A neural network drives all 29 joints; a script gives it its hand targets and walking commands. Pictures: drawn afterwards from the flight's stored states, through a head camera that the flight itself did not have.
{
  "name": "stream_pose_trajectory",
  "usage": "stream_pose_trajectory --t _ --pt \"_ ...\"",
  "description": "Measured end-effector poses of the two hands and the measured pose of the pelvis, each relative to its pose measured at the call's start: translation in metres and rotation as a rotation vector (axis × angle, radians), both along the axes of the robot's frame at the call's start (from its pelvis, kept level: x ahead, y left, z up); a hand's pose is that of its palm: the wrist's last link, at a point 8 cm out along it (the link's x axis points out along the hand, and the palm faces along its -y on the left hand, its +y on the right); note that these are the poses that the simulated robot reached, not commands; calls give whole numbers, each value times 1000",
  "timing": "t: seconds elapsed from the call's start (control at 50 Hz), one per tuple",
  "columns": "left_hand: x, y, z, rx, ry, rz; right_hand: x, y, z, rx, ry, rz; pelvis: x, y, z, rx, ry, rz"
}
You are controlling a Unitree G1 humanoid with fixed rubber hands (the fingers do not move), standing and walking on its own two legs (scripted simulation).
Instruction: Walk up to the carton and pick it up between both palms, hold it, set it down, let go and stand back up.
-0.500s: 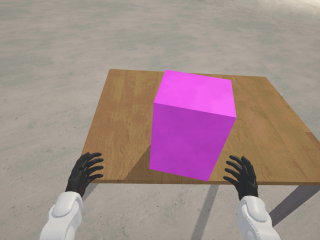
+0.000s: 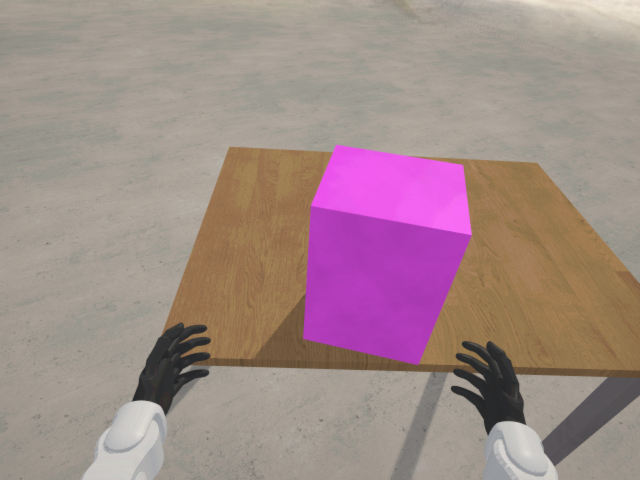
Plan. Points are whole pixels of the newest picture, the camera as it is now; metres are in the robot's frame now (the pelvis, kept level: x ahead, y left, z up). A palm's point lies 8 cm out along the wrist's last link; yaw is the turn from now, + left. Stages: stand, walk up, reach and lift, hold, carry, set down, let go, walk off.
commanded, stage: set down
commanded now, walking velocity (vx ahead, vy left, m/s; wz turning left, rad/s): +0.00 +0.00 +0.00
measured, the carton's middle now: (378, 257) +0.45 -0.07 +0.05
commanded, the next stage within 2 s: none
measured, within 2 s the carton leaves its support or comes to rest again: neither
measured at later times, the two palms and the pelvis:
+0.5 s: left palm (155, 417) +0.21 +0.22 -0.01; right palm (495, 414) +0.21 -0.19 +0.02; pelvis +0.01 +0.00 +0.00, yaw +0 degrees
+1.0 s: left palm (154, 435) +0.21 +0.22 -0.04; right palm (484, 434) +0.21 -0.19 -0.03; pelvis +0.03 -0.01 +0.00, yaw +0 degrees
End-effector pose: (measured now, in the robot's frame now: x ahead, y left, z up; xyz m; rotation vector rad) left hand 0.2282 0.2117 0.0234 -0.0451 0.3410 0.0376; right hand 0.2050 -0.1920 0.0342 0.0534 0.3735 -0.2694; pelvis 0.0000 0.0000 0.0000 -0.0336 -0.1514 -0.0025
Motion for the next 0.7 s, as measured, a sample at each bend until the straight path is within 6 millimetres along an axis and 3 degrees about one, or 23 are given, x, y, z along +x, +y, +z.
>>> stream_pose_trajectory --t 0.52,0.7 --pt "-14 5 -33 24 154 30 7 0 -16 -15 37 54 10 -3 1 3 14 -1" --pt "-18 8 -47 50 213 38 5 0 -39 -2 110 80 16 -4 1 5 22 -1"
